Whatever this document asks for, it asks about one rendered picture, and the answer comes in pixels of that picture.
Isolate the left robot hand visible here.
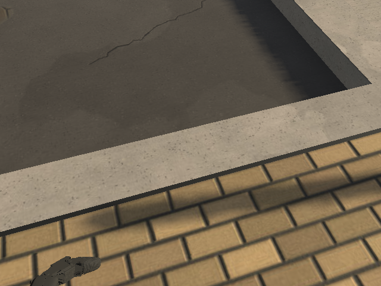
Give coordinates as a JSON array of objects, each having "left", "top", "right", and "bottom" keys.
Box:
[{"left": 30, "top": 256, "right": 101, "bottom": 286}]

